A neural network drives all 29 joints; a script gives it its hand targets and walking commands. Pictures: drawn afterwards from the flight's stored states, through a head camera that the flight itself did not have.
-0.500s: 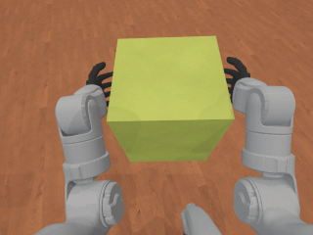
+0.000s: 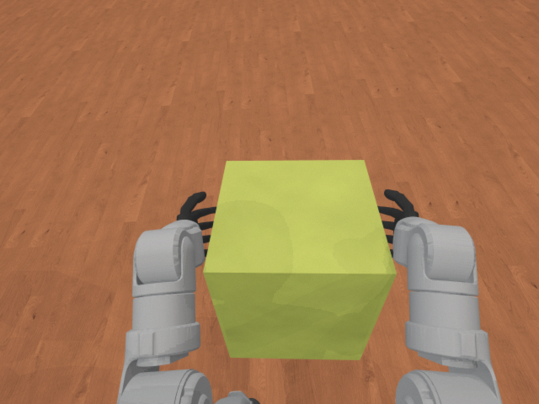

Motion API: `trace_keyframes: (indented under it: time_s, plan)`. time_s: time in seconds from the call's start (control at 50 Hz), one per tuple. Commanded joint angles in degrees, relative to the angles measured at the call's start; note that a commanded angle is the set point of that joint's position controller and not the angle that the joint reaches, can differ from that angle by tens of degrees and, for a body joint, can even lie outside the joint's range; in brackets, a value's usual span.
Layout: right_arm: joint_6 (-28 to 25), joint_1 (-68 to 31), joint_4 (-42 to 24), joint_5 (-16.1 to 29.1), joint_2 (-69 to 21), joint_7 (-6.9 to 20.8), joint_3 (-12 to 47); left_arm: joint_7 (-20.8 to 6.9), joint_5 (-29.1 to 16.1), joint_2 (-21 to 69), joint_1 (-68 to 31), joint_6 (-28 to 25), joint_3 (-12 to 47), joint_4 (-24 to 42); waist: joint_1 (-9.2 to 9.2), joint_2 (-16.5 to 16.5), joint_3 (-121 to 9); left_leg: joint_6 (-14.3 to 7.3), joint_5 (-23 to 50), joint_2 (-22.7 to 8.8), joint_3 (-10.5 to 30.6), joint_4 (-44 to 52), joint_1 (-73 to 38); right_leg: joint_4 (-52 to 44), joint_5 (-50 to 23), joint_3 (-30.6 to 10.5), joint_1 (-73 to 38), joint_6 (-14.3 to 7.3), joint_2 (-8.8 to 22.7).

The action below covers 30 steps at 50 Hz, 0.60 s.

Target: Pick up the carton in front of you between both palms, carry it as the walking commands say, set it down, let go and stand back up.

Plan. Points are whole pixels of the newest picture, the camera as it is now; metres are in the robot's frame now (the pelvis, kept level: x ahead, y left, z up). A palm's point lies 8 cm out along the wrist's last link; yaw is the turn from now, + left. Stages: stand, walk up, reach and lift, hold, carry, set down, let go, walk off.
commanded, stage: carry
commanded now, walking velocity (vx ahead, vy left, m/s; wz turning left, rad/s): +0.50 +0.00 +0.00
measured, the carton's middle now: (294, 262) +0.34 +0.01 +0.01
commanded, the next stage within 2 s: none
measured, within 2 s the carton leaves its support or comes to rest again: neither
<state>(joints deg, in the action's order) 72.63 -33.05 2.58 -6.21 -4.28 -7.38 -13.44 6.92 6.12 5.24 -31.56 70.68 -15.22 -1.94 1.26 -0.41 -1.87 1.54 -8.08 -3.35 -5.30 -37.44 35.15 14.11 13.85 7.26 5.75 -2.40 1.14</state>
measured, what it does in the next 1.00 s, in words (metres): walks ahead: left foot, then right foot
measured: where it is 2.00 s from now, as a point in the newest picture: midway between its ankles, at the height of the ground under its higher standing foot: (294, 182)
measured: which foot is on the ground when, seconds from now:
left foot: up 0.00-0.10, down 0.12-0.58, up 0.60-1.00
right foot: down 0.00-0.14, up 0.16-0.52, down 0.54-1.00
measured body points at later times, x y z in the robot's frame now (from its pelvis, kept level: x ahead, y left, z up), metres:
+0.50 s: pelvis +0.33 +0.01 -0.01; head +0.29 +0.02 +0.43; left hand +0.60 +0.15 +0.08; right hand +0.59 -0.15 +0.08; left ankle +0.20 +0.11 -0.75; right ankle +0.47 -0.12 -0.73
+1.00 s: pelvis +0.64 +0.02 -0.02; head +0.61 +0.02 +0.43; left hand +0.90 +0.17 +0.08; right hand +0.90 -0.13 +0.08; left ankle +0.76 +0.12 -0.75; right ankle +0.50 -0.10 -0.75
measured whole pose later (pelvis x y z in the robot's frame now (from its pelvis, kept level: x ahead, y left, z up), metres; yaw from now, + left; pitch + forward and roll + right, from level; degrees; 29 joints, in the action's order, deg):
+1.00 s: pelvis +0.64 +0.02 -0.02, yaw +0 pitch +3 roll -1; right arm 70.9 -6.7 -22.3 -6.2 -7.4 -4.7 -5.6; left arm 4.8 6.1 7.5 -7.3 69.7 -4.4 21.2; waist 0.8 0.1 -8.8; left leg 0.1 -5.2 -5.2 -11.0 -26.2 27.5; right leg 19.4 21.2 12.5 0.6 2.6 4.0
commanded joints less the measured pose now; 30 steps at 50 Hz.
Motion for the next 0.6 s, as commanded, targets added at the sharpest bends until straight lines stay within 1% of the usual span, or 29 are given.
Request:
trace_keyframes:
  time_s: [0.0, 0.02, 0.04, 0.06, 0.08, 0.1, 0.12, 0.14, 0.16, 0.18, 0.2, 0.22, 0.24, 0.28, 0.3, 0.34, 0.38, 0.42, 0.46, 0.48, 0.5, 0.52, 0.54, 0.56, 0.58]
  plan:
    - [-3.8, -33.8, -13.3, 23.0, -66.4, 12.0, 40.9, -15.6, -25.0, 64.0, -35.2, -1.2, 40.5, 13.5, 0.33, 10.8, -23.8, -0.7, 5.7, 2.4, -3.7, 9.0, -0.8, 3.6, -41.1, -4.5, -23.8, -4.0, 11.3]
    - [-4.0, -31.1, -16.6, 23.0, -65.5, 12.2, 42.8, -15.4, -24.0, 62.5, -30.7, -1.4, 41.7, 15.8, 0.43, 11.0, -23.5, -1.0, 7.8, 3.2, -5.0, 12.4, -3.4, 5.2, -44.3, -2.8, -24.2, -3.3, 10.7]
    - [-4.0, -28.9, -18.5, 22.9, -64.2, 12.5, 44.0, -15.2, -23.0, 61.1, -27.5, -1.7, 42.9, 17.8, 0.4, 11.2, -24.3, -1.5, 9.5, 4.2, -6.4, 15.7, -8.7, 8.2, -48.3, -1.6, -23.3, -2.4, 10.1]
    - [-4.1, -25.4, -19.5, 22.8, -63.3, 13.0, 45.1, -15.1, -22.2, 59.7, -23.6, -1.8, 43.9, 19.1, -0.42, 10.3, -26.2, -2.1, 12.1, 5.5, -8.8, 19.7, -18.1, 14.2, -49.7, 1.0, -19.9, -1.0, 9.1]
    - [-4.1, -21.1, -20.1, 22.6, -62.3, 13.6, 45.8, -15.0, -21.1, 58.0, -19.3, -1.9, 45.2, 20.7, -1.38, 8.2, -28.8, -3.0, 11.6, 4.6, -9.0, 19.6, -31.3, 21.3, -45.2, 2.5, -11.8, 0.5, 8.0]
    - [-4.1, -16.8, -20.6, 22.2, -60.9, 14.3, 46.1, -15.2, -20.6, 56.5, -16.9, -1.9, 46.4, 22.0, -2.47, 3.1, -32.3, -4.8, 13.1, -5.4, 2.0, 16.0, -45.9, 31.1, -26.1, 0.8, 1.1, 2.4, 7.6]
    - [-4.5, -13.7, -19.7, 20.7, -57.8, 14.6, 45.7, -15.5, -21.3, 57.1, -15.9, -1.2, 48.0, 22.8, -2.7, -10.8, -37.8, -14.0, 19.0, -19.3, 23.7, 12.7, -63.1, 45.3, -5.3, -1.1, 20.7, 4.2, 2.2]
    - [-4.7, -8.4, -19.0, 20.2, -58.1, 14.8, 46.2, -16.0, -21.2, 56.4, -12.3, -1.2, 48.4, 22.4, -2.98, -16.5, -35.9, -18.2, 23.1, -20.9, 31.0, 15.4, -65.7, 54.8, 15.9, -3.6, 34.4, 4.0, -3.0]
    - [-4.7, -6.9, -21.1, 20.3, -58.9, 15.2, 46.7, -16.3, -21.1, 57.2, -10.6, -1.6, 49.1, 22.1, -2.73, -12.6, -33.3, -17.1, 25.1, -20.1, 25.8, 15.3, -63.4, 58.8, 16.2, -6.4, 38.4, 2.9, 0.0]
    - [-4.8, -5.8, -22.0, 21.2, -61.1, 15.7, 47.0, -16.5, -21.7, 57.7, -9.7, -2.0, 49.3, 23.0, -2.74, -6.8, -31.2, -14.5, 24.5, -18.7, 22.2, 15.9, -59.0, 56.1, 13.8, -7.3, 38.6, 2.3, 2.6]
    - [-5.1, -5.9, -24.3, 22.0, -61.8, 16.0, 47.2, -16.7, -22.6, 59.0, -9.0, -2.3, 49.9, 24.2, -2.6, -3.7, -28.2, -12.4, 21.8, -17.8, 18.5, 18.3, -53.0, 50.6, 10.2, -7.5, 36.6, 2.4, 4.7]
    - [-5.2, -7.2, -26.3, 23.0, -61.7, 16.3, 47.8, -16.8, -23.5, 59.5, -9.7, -2.6, 50.6, 25.7, -2.46, -3.6, -25.9, -11.0, 17.2, -16.4, 15.3, 21.1, -47.8, 44.7, 8.9, -7.1, 33.7, 2.8, 5.3]
    - [-5.2, -7.7, -27.6, 23.7, -61.3, 16.6, 48.1, -16.6, -23.9, 59.6, -9.8, -2.7, 51.0, 26.8, -2.35, -5.1, -24.7, -10.4, 14.6, -15.4, 12.4, 22.7, -44.6, 41.1, 8.1, -5.6, 31.0, 3.2, 4.7]
    - [-4.9, -6.5, -28.9, 24.5, -59.9, 17.1, 48.4, -16.2, -23.9, 59.1, -7.7, -2.8, 51.6, 27.5, -2.19, -7.5, -23.2, -10.5, 10.4, -14.0, 8.3, 25.0, -41.5, 35.1, 5.0, -3.5, 28.9, 3.9, 4.2]
    - [-4.7, -5.6, -28.9, 24.6, -58.9, 17.3, 48.5, -15.9, -23.6, 58.6, -6.8, -2.7, 51.7, 27.7, -2.1, -8.0, -22.1, -10.3, 8.7, -13.1, 6.2, 25.8, -40.2, 31.3, 2.4, -2.7, 28.3, 4.2, 4.4]
    - [-4.0, -3.5, -28.3, 24.4, -56.7, 17.6, 48.4, -15.6, -22.9, 56.8, -4.9, -2.2, 51.6, 27.5, -2.06, -8.5, -18.8, -9.3, 8.9, -11.4, 2.7, 26.6, -37.6, 24.4, -3.5, -0.4, 26.7, 4.3, 4.1]
    - [-3.4, -2.0, -27.3, 23.8, -54.5, 17.6, 48.0, -15.6, -22.4, 54.8, -3.6, -1.4, 51.3, 26.8, -2.2, -8.2, -16.1, -8.4, 9.9, -11.0, 0.8, 27.0, -35.8, 19.9, -8.0, 1.6, 24.9, 3.8, 3.5]
    - [-2.7, -1.0, -26.1, 23.0, -52.7, 17.4, 47.5, -15.8, -22.1, 53.0, -2.8, -0.5, 50.7, 25.3, -2.45, -7.8, -13.6, -7.8, 10.0, -10.6, -0.2, 26.4, -35.2, 17.1, -11.0, 2.8, 24.1, 3.2, 3.0]
    - [-2.1, -0.5, -24.5, 22.1, -51.4, 17.3, 47.2, -16.1, -21.9, 51.6, -2.2, 0.2, 49.9, 23.4, -2.57, -7.6, -11.1, -7.1, 9.1, -10.6, -0.6, 24.8, -34.6, 14.9, -11.3, 3.6, 22.6, 2.6, 3.0]
    - [-1.9, -1.4, -23.8, 21.9, -50.6, 17.2, 47.1, -16.2, -21.8, 50.8, -2.6, 0.5, 49.4, 22.4, -2.54, -7.6, -10.3, -6.7, 8.5, -10.5, -1.1, 23.0, -34.1, 13.9, -9.9, 4.5, 20.8, 2.2, 2.7]
    - [-1.6, -2.4, -23.0, 21.8, -50.0, 17.1, 47.1, -16.2, -21.7, 50.2, -2.6, 0.7, 48.8, 21.1, -1.99, -7.0, -10.4, -6.0, 10.0, -9.6, -2.6, 18.9, -32.3, 12.3, -7.7, 6.3, 16.3, 1.8, 1.5]
    - [-1.4, -2.8, -22.2, 21.7, -49.5, 17.0, 47.2, -16.3, -21.6, 49.6, -2.4, 0.9, 48.1, 19.8, -1.47, -5.2, -12.0, -4.9, 13.2, -7.6, -5.0, 11.6, -28.9, 12.0, -4.0, 8.3, 8.1, 1.3, -0.3]
    - [-1.2, -3.0, -21.4, 21.7, -48.6, 16.9, 47.1, -16.3, -21.4, 49.2, -2.4, 1.0, 47.5, 18.4, -0.46, -2.0, -15.5, -2.7, 11.2, -5.9, -6.5, 1.0, -21.7, 12.3, -1.5, 3.1, -3.5, 0.9, 3.3]
    - [-0.7, -5.4, -22.3, 22.2, -49.0, 16.9, 47.9, -16.3, -20.6, 48.5, -2.6, 0.6, 46.4, 16.6, 0.33, 12.3, -19.3, 0.7, 0.2, 0.0, -6.4, -17.0, -7.3, 4.8, 9.1, -22.2, -14.0, -5.4, 17.3]
    - [-0.5, -6.9, -22.2, 22.7, -50.2, 17.0, 47.8, -16.3, -20.7, 49.8, -1.4, 0.2, 46.2, 15.4, 0.54, 21.5, -20.6, 0.7, -19.2, 4.4, -2.3, -28.6, 4.2, -1.6, 3.8, -36.9, -19.5, -10.1, 23.9]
